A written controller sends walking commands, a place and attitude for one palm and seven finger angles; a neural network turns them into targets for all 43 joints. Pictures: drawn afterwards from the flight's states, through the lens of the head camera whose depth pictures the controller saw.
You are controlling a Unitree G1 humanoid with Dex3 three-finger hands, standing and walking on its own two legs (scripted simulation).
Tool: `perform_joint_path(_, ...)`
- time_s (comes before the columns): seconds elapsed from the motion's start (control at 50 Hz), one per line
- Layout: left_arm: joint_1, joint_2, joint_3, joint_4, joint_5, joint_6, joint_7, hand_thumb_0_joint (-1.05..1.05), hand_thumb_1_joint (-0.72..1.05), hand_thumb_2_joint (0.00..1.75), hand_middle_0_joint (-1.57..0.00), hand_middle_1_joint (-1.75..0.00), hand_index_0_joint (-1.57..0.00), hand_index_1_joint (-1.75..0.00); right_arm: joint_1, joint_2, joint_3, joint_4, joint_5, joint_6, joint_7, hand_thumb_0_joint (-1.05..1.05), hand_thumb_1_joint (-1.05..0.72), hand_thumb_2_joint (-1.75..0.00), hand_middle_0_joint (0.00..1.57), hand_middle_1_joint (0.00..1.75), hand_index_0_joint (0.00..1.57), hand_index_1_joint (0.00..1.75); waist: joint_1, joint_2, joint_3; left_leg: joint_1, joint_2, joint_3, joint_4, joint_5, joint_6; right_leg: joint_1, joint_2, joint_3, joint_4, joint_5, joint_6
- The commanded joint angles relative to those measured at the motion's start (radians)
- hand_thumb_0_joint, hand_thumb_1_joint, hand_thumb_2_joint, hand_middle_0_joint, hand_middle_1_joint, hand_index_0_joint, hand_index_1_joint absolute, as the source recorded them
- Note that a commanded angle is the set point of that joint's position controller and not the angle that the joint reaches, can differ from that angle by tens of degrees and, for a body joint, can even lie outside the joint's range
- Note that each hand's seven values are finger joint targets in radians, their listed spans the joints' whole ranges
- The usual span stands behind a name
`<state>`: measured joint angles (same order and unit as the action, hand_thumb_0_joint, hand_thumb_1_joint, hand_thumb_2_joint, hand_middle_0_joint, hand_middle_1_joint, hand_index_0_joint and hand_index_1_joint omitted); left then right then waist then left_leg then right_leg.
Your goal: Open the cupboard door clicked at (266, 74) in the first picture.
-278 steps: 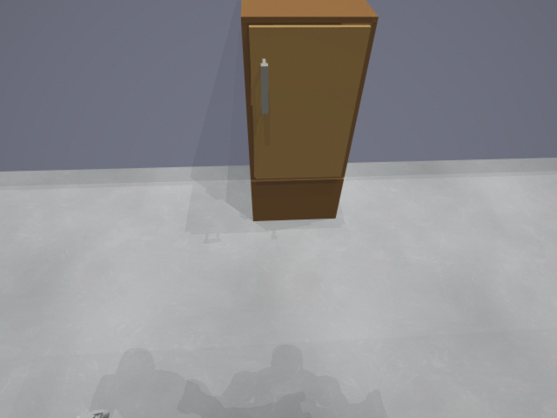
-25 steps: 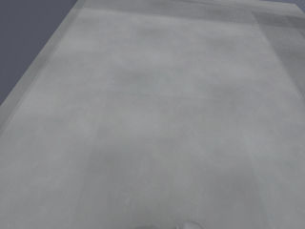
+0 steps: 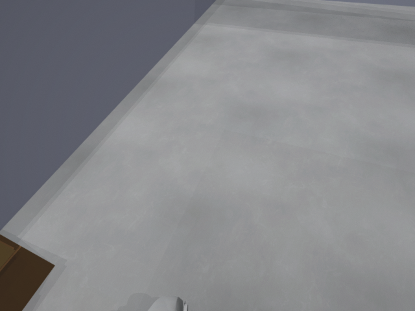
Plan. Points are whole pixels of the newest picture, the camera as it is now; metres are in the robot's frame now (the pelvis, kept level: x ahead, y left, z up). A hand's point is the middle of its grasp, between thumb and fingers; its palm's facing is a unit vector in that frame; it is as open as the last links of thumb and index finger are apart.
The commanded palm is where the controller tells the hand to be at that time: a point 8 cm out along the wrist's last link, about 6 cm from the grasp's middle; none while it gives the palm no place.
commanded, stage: turn to face it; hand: left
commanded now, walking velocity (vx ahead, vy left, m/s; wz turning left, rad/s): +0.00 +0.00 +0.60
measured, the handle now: out of the picture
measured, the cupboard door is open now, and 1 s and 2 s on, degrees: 0 0 0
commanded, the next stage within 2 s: take the last steps up to it in 1.82 s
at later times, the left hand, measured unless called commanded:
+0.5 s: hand out of the picture +0.02 +0.27 -0.16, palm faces +0.32 -0.90 -0.28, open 7.4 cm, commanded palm none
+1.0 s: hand out of the picture -0.09 +0.19 -0.17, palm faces +0.60 -0.75 -0.27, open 7.4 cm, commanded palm none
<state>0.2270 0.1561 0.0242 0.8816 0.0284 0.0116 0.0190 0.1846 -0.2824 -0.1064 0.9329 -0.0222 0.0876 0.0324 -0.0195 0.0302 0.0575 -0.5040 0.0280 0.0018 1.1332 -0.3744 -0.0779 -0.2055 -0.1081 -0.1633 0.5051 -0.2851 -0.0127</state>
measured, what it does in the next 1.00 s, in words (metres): steps on the spot, turning left: left foot, then right foot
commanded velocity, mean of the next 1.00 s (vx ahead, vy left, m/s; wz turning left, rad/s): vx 0.00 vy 0.00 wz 0.60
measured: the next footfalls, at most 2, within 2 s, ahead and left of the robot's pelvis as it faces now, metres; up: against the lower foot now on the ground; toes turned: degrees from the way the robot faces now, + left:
left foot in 0.22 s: +0.00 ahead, +0.16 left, +0.00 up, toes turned +15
right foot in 0.60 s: +0.08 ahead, -0.09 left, +0.00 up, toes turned +18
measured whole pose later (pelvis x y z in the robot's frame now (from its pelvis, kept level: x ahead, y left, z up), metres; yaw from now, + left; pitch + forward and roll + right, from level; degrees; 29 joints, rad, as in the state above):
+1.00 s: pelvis -0.01 +0.00 -0.01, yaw +37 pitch -1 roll +2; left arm 0.25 0.21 0.04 0.90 0.04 0.02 0.01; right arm 0.15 -0.26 -0.08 0.94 -0.01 0.08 0.03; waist 0.02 -0.01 0.09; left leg -0.36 0.04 0.08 0.80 -0.43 -0.06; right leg -0.21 -0.18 -0.28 0.57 -0.32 0.01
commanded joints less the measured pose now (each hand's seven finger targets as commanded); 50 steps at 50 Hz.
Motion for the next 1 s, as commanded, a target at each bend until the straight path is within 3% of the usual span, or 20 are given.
perform_joint_path(0.0,0.055,0.244,0.067,-0.046,0.001,-0.020,0.015,0.00,0.90,0.90,-0.20,-0.30,-0.20,-0.30,-0.111,-0.039,0.007,-0.100,0.003,-0.028,0.003,0.00,-0.90,-0.90,0.20,0.30,0.20,0.30,0.057,-0.215,-0.036,-0.047,0.016,0.043,-0.133,-0.050,-0.010,0.113,-0.248,0.138,-0.172,0.338,-0.108)
perform_joint_path(0.1,0.067,0.282,0.084,-0.030,0.005,-0.010,0.012,0.00,0.90,0.90,-0.20,-0.30,-0.20,-0.30,-0.117,-0.026,0.024,-0.112,0.012,-0.047,0.000,0.00,-0.90,-0.90,0.20,0.30,0.20,0.30,0.073,-0.267,-0.098,0.083,0.005,0.104,-0.388,-0.084,0.017,0.151,-0.280,0.090,-0.082,0.486,-0.109)
perform_joint_path(0.16,0.049,0.278,0.088,-0.020,-0.010,0.001,0.004,0.00,0.90,0.90,-0.20,-0.30,-0.20,-0.30,-0.014,-0.064,0.016,-0.093,0.008,-0.062,-0.004,0.00,-0.90,-0.90,0.20,0.30,0.20,0.30,0.016,-0.194,-0.144,0.319,-0.002,0.119,-0.696,0.163,0.043,0.055,-0.243,-0.007,0.095,0.420,-0.017)
perform_joint_path(0.18,0.059,0.239,0.087,-0.042,-0.016,0.006,-0.001,0.00,0.90,0.90,-0.20,-0.30,-0.20,-0.30,0.043,-0.156,-0.008,-0.085,0.003,-0.072,-0.007,0.00,-0.90,-0.90,0.20,0.30,0.20,0.30,-0.019,0.016,-0.190,0.511,0.150,-0.082,-0.760,0.365,0.110,-0.148,-0.172,-0.044,0.288,0.198,0.048)
perform_joint_path(0.2,0.008,0.172,0.063,-0.093,-0.018,0.008,-0.008,0.00,0.90,0.90,-0.20,-0.30,-0.20,-0.30,0.106,-0.261,-0.032,-0.077,0.004,-0.073,-0.013,0.00,-0.90,-0.90,0.20,0.30,0.20,0.30,-0.058,0.290,-0.175,0.591,0.400,-0.382,-0.769,0.771,0.255,-0.413,-0.049,-0.031,0.492,-0.382,0.117)
perform_joint_path(0.22,-0.087,0.190,0.057,-0.130,-0.006,0.015,-0.002,0.00,0.90,0.90,-0.20,-0.30,-0.20,-0.30,0.175,-0.262,-0.030,-0.052,0.006,-0.070,-0.021,0.00,-0.90,-0.90,0.20,0.30,0.20,0.30,-0.088,0.146,-0.154,0.544,0.428,-0.356,-0.737,0.840,0.308,-0.427,-0.040,0.070,0.613,-0.368,0.104)
perform_joint_path(0.24,-0.083,0.162,0.062,-0.108,-0.010,0.016,0.004,0.00,0.90,0.90,-0.20,-0.30,-0.20,-0.30,0.157,-0.234,-0.024,-0.043,0.005,-0.077,-0.036,0.00,-0.90,-0.90,0.20,0.30,0.20,0.30,-0.068,0.221,-0.181,0.549,0.367,-0.342,-0.719,0.856,0.296,-0.454,-0.038,0.121,0.655,-0.333,0.107)
perform_joint_path(0.26,-0.087,0.183,0.067,-0.093,-0.015,0.016,0.002,0.00,0.90,0.90,-0.20,-0.30,-0.20,-0.30,0.091,-0.202,-0.016,-0.059,0.002,-0.075,-0.042,0.00,-0.90,-0.90,0.20,0.30,0.20,0.30,-0.053,0.222,-0.131,0.473,0.318,-0.283,-0.729,0.782,0.279,-0.436,-0.039,0.140,0.686,-0.266,0.109)
perform_joint_path(0.32,-0.034,0.192,0.071,-0.057,-0.016,0.018,-0.010,0.00,0.90,0.90,-0.20,-0.30,-0.20,-0.30,-0.037,-0.153,0.005,-0.099,0.001,-0.078,-0.039,0.00,-0.90,-0.90,0.20,0.30,0.20,0.30,0.011,0.128,-0.082,0.343,0.211,-0.181,-0.759,0.623,0.227,-0.332,-0.018,0.139,0.630,-0.143,0.111)
perform_joint_path(0.46,-0.077,0.171,0.062,-0.093,-0.020,0.017,-0.005,0.00,0.90,0.90,-0.20,-0.30,-0.20,-0.30,-0.009,-0.164,-0.010,-0.092,-0.004,-0.067,-0.033,0.00,-0.90,-0.90,0.20,0.30,0.20,0.30,-0.011,0.133,-0.086,0.327,0.186,-0.286,-0.762,0.493,0.244,-0.234,0.044,0.137,0.360,-0.162,0.105)
perform_joint_path(0.54,0.023,0.176,0.064,-0.081,-0.026,-0.004,0.001,0.00,0.90,0.90,-0.20,-0.30,-0.20,-0.30,-0.047,-0.156,-0.018,-0.109,0.002,-0.061,-0.031,0.00,-0.90,-0.90,0.20,0.30,0.20,0.30,0.040,0.110,-0.126,0.237,0.136,-0.319,-0.651,0.526,0.199,0.000,0.088,0.113,0.023,-0.001,0.091)
perform_joint_path(0.56,0.068,0.211,0.072,-0.073,-0.021,-0.016,0.005,0.00,0.90,0.90,-0.20,-0.30,-0.20,-0.30,-0.048,-0.129,-0.016,-0.116,0.009,-0.062,-0.028,0.00,-0.90,-0.90,0.20,0.30,0.20,0.30,0.065,0.031,-0.144,0.152,0.081,-0.279,-0.564,0.400,0.146,0.132,0.027,0.159,-0.129,0.094,0.080)
perform_joint_path(0.58,0.087,0.314,0.093,-0.073,-0.002,-0.028,0.015,0.00,0.90,0.90,-0.20,-0.30,-0.20,-0.30,-0.011,-0.049,-0.003,-0.134,0.018,-0.065,-0.022,0.00,-0.90,-0.90,0.20,0.30,0.20,0.30,0.064,-0.269,-0.167,-0.056,-0.067,-0.105,-0.336,0.043,0.055,0.285,-0.252,0.439,-0.218,0.209,-0.012)
perform_joint_path(0.6,0.070,0.347,0.091,-0.088,-0.006,-0.022,0.014,0.00,0.90,0.90,-0.20,-0.30,-0.20,-0.30,-0.010,-0.074,-0.010,-0.148,0.007,-0.061,-0.023,0.00,-0.90,-0.90,0.20,0.30,0.20,0.30,0.063,-0.321,-0.150,-0.083,-0.080,-0.067,-0.130,-0.231,0.037,0.169,-0.405,0.505,-0.221,0.271,-0.118)
perform_joint_path(0.62,0.035,0.305,0.092,-0.089,-0.008,-0.020,0.021,0.00,0.90,0.90,-0.20,-0.30,-0.20,-0.30,-0.039,-0.091,-0.017,-0.137,0.003,-0.046,-0.021,0.00,-0.90,-0.90,0.20,0.30,0.20,0.30,0.064,-0.321,-0.113,-0.061,-0.041,-0.105,0.007,-0.213,0.045,0.064,-0.384,0.489,-0.234,0.216,-0.141)
perform_joint_path(0.66,-0.064,0.238,0.066,-0.107,-0.008,-0.019,0.016,0.00,0.90,0.90,-0.20,-0.30,-0.20,-0.30,-0.031,-0.068,-0.012,-0.098,-0.003,-0.036,-0.008,0.00,-0.90,-0.90,0.20,0.30,0.20,0.30,0.009,-0.181,-0.003,-0.090,-0.009,-0.074,0.122,-0.067,0.028,-0.004,-0.264,0.309,-0.209,0.188,-0.107)
perform_joint_path(0.7,-0.067,0.216,0.056,-0.109,-0.007,-0.025,0.015,0.00,0.90,0.90,-0.20,-0.30,-0.20,-0.30,0.000,-0.054,-0.005,-0.079,-0.001,-0.031,0.001,0.00,-0.90,-0.90,0.20,0.30,0.20,0.30,0.002,-0.217,-0.010,-0.075,0.000,-0.036,0.119,-0.002,0.010,0.010,-0.220,0.189,-0.190,0.261,-0.082)
perform_joint_path(0.88,0.053,0.269,0.072,-0.048,0.003,-0.014,0.014,0.00,0.90,0.90,-0.20,-0.30,-0.20,-0.30,-0.118,-0.029,0.019,-0.100,0.008,-0.034,0.005,0.00,-0.90,-0.90,0.20,0.30,0.20,0.30,0.067,-0.239,-0.052,0.015,0.013,0.077,-0.242,-0.064,0.002,0.127,-0.268,0.080,-0.141,0.407,-0.109)
perform_joint_path(0.94,0.056,0.287,0.083,-0.035,0.005,-0.006,0.011,0.00,0.90,0.90,-0.20,-0.30,-0.20,-0.30,-0.107,-0.023,0.026,-0.106,0.013,-0.046,0.002,0.00,-0.90,-0.90,0.20,0.30,0.20,0.30,0.070,-0.255,-0.079,0.101,0.002,0.113,-0.382,-0.072,0.022,0.125,-0.287,0.052,-0.085,0.452,-0.102)
perform_joint_path(0.98,0.048,0.290,0.086,-0.027,-0.001,-0.001,0.007,0.00,0.90,0.90,-0.20,-0.30,-0.20,-0.30,-0.060,-0.038,0.025,-0.098,0.009,-0.054,-0.001,0.00,-0.90,-0.90,0.20,0.30,0.20,0.30,0.043,-0.244,-0.104,0.191,-0.006,0.133,-0.530,0.027,0.036,0.107,-0.275,0.008,-0.008,0.438,-0.062)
